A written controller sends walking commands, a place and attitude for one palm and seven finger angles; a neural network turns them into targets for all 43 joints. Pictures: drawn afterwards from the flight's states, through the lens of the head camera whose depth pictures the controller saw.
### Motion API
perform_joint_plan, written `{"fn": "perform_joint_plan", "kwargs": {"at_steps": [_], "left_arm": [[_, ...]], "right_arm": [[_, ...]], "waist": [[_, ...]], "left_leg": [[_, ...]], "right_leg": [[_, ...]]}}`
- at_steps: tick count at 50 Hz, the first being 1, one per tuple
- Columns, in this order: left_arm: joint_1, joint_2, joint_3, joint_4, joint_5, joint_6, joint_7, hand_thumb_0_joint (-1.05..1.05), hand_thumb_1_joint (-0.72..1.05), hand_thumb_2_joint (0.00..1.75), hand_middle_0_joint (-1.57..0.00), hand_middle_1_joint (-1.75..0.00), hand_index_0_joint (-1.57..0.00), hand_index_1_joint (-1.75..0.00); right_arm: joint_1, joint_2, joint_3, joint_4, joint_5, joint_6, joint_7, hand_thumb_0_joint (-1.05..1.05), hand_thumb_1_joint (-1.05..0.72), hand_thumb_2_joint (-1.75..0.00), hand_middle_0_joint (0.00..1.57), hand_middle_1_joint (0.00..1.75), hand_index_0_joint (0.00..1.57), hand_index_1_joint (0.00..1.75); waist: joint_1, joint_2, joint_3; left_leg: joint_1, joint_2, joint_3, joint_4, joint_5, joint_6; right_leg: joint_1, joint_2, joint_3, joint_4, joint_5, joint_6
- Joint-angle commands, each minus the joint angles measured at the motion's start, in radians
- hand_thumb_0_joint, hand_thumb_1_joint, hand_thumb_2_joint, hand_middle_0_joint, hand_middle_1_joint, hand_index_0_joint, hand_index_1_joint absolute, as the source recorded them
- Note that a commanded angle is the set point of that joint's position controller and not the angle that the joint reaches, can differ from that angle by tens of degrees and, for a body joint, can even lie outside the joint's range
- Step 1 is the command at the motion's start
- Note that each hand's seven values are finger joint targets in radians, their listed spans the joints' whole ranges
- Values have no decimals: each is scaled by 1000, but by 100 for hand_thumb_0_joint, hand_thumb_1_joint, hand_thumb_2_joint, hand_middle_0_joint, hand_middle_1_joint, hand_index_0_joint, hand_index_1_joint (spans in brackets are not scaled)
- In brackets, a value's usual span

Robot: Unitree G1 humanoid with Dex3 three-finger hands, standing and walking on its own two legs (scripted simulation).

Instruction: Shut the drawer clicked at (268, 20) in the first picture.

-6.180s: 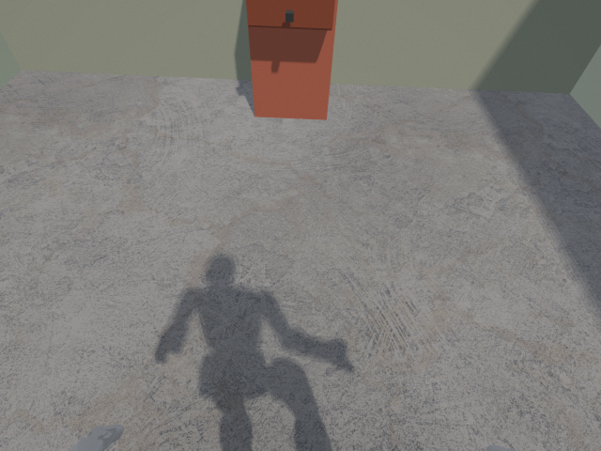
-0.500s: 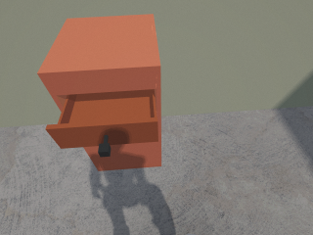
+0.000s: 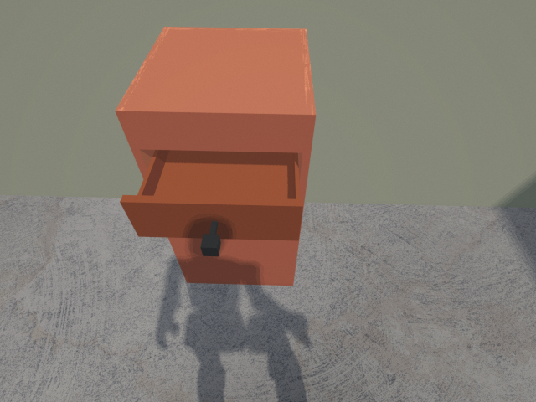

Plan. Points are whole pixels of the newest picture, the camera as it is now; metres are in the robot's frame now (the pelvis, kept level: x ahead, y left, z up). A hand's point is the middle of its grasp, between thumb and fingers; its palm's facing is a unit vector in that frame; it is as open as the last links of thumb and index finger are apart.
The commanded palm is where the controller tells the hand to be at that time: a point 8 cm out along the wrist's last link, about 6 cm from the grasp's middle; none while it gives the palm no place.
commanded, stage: come to a stop and stand still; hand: left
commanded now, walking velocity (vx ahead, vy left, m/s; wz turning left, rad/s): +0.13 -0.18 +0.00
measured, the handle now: (212, 237) +0.45 +0.17 -0.12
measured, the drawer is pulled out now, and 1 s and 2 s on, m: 0.16 0.16 0.16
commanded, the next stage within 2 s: look again from close up in 1.24 s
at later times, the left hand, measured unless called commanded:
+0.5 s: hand out of the picture +0.02 +0.14 -0.17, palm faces -0.01 -0.97 -0.25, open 7.3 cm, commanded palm none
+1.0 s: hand out of the picture +0.00 +0.07 -0.16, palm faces +0.05 -0.97 -0.22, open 7.3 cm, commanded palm none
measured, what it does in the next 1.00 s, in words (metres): steps on the spot: right foot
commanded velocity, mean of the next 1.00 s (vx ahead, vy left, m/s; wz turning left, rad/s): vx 0.02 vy -0.04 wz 0.00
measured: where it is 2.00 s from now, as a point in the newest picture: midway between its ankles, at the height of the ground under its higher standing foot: outside the picture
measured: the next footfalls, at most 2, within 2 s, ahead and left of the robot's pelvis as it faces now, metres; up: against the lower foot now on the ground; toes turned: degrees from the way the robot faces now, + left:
right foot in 0.38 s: +0.01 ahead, -0.13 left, +0.00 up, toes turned -2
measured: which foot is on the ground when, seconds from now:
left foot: down 0.00-1.00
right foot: down 0.00-0.02, up 0.04-0.36, down 0.38-1.00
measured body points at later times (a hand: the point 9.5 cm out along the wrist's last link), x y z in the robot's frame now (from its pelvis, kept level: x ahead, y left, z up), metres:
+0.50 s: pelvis -0.01 -0.03 -0.01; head +0.04 -0.07 +0.44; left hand +0.02 +0.19 -0.15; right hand -0.03 -0.26 -0.18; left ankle -0.01 +0.09 -0.73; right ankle -0.03 -0.13 -0.73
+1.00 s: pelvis +0.02 -0.09 +0.00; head +0.02 -0.12 +0.45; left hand +0.00 +0.12 -0.14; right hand +0.00 -0.31 -0.17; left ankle -0.01 +0.08 -0.73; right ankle -0.03 -0.13 -0.73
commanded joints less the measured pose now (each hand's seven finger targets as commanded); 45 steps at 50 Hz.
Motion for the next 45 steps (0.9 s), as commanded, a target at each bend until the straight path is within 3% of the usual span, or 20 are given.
{"fn": "perform_joint_plan", "kwargs": {"at_steps": [1, 2, 3, 8, 12, 15, 16, 17, 18, 19, 21, 22, 23, 24, 25, 27, 29, 33, 36, 45], "left_arm": [[24, 32, -2, -44, -18, -5, -7, 0, 90, 90, -20, -30, -20, -30], [17, 42, 3, -40, -14, -8, -14, 0, 90, 90, -20, -30, -20, -30], [16, 49, 9, -13, 0, 3, -16, 0, 90, 90, -20, -30, -20, -30], [84, 64, 18, 24, 1, -7, -32, 0, 90, 90, -20, -30, -20, -30], [48, 41, 8, 7, -7, -11, -30, 0, 90, 90, -20, -30, -20, -30], [51, 15, -1, 16, -21, -18, -26, 0, 90, 90, -20, -30, -20, -30], [77, 21, -1, 28, -22, -23, -24, 0, 90, 90, -20, -30, -20, -30], [218, 56, -6, 111, -8, -45, 16, 0, 90, 90, -20, -30, -20, -30], [234, 112, -1, 62, 0, -55, 10, 0, 90, 90, -20, -30, -20, -30], [178, 105, -9, 44, 4, -64, 11, 0, 90, 90, -20, -30, -20, -30], [150, 104, -6, 32, 3, -75, 16, 0, 90, 90, -20, -30, -20, -30], [159, 101, 4, 38, -2, -80, 21, 0, 90, 90, -20, -30, -20, -30], [135, 66, -4, 40, -8, -80, 28, 0, 90, 90, -20, -30, -20, -30], [100, 45, -12, 30, -14, -76, 31, 0, 90, 90, -20, -30, -20, -30], [78, 36, -19, 23, -17, -67, 30, 0, 90, 90, -20, -30, -20, -30], [91, 5, -23, 17, -20, -43, 25, 0, 90, 90, -20, -30, -20, -30], [100, 7, -27, 19, -14, -33, 18, 0, 90, 90, -20, -30, -20, -30], [125, 42, -34, 41, -16, -59, 8, 0, 90, 90, -20, -30, -20, -30], [101, 47, -35, 36, -16, -65, 9, 0, 90, 90, -20, -30, -20, -30], [166, 63, -28, 63, -20, -74, 17, 0, 90, 90, -20, -30, -20, -30]], "right_arm": [[99, -142, -6, -16, -18, -20, -13, 0, -90, -90, 20, 30, 20, 30], [39, -145, 5, -38, -26, -18, -16, 0, -90, -90, 20, 30, 20, 30], [4, -119, 8, -30, -24, -23, -21, 0, -90, -90, 20, 30, 20, 30], [133, -99, 7, 17, -14, -39, -45, 0, -90, -90, 20, 30, 20, 30], [221, -98, 0, 58, -19, -41, -55, 0, -90, -90, 20, 30, 20, 30], [211, -101, -5, 74, -19, -34, -54, 0, -90, -90, 20, 30, 20, 30], [200, -102, -7, 81, -13, -33, -50, 0, -90, -90, 20, 30, 20, 30], [60, -137, -14, 33, 8, -46, -32, 0, -90, -90, 20, 30, 20, 30], [73, 1, 12, -29, 2, -38, -15, 0, -90, -90, 20, 30, 20, 30], [123, 23, 18, -29, -7, -37, -12, 0, -90, -90, 20, 30, 20, 30], [198, 53, 26, -10, -3, -38, -4, 0, -90, -90, 20, 30, 20, 30], [195, 38, 28, -3, -1, -42, -5, 0, -90, -90, 20, 30, 20, 30], [192, 19, 29, -5, 0, -43, -10, 0, -90, -90, 20, 30, 20, 30], [212, 21, 33, -1, 2, -42, -15, 0, -90, -90, 20, 30, 20, 30], [235, 26, 36, 19, 3, -43, -18, 0, -90, -90, 20, 30, 20, 30], [252, -12, 41, 47, -15, -49, -19, 0, -90, -90, 20, 30, 20, 30], [186, -18, 41, 35, -17, -34, -21, 0, -90, -90, 20, 30, 20, 30], [193, 27, 51, 28, -7, -31, -24, 0, -90, -90, 20, 30, 20, 30], [234, 27, 52, 57, -6, -31, -23, 0, -90, -90, 20, 30, 20, 30], [217, 18, 60, 82, 1, -35, -32, 0, -90, -90, 20, 30, 20, 30]], "waist": [[-37, 268, 44], [-20, 193, 81], [-20, 236, 96], [-43, 133, 57], [-77, 145, -13], [-78, 201, -45], [-66, 199, -56], [25, 134, -29], [3, -140, 3], [-41, -142, -16], [-65, -39, -191], [-55, -241, -224], [-60, -306, -204], [-76, -285, -183], [-91, -170, -144], [-67, 176, -7], [-33, 252, 118], [-51, -24, 104], [-73, -114, 53], [-51, -67, -24]], "left_leg": [[-131, 314, -371, -454, -234, 117], [-261, 318, -367, -477, -296, 156], [-263, 264, -319, -498, -293, 127], [53, 224, -194, -372, 128, 134], [206, 261, -170, -252, 604, 183], [177, 229, -141, -187, 724, 172], [150, 217, -132, -164, 707, 157], [-49, 201, -34, 70, 507, 69], [-187, 29, 47, 157, 2, 34], [-200, 13, 38, 233, -129, 33], [-165, -7, 57, 205, -110, 32], [-198, 3, 44, 218, -84, 40], [-190, 15, 31, 194, -57, 46], [-116, 21, 29, 118, 7, 46], [-11, 23, 25, -3, 109, 43], [-25, 130, -96, -100, 353, 91], [-158, 149, -138, -197, 185, 131], [-80, 47, -18, -87, 128, 64], [-2, 44, -1, -90, 145, 53], [-9, 40, 24, -84, 193, 34]], "right_leg": [[-40, 17, 77, 112, -302, 40], [28, 5, 103, 184, -250, 38], [28, 16, 119, 246, -235, 42], [-167, 38, 136, 413, -205, 60], [-161, 21, 118, 333, -299, 68], [-8, 35, 88, 130, -316, 53], [55, 43, 77, 47, -243, 48], [155, -57, 196, -60, -23, 2], [126, -116, 315, -202, -27, -9], [147, -177, 339, -177, 145, -74], [347, -136, 226, -73, 465, -126], [407, -122, 226, -20, 584, -123], [392, -123, 197, 3, 630, -124], [327, -116, 169, 4, 550, -116], [224, -107, 166, 13, 369, -93], [94, 8, 112, 65, -81, -35], [108, 37, 88, 27, -252, -23], [89, -43, 218, -127, -69, -48], [92, -53, 211, -157, -16, -50], [258, -77, 210, -130, 396, -12]]}}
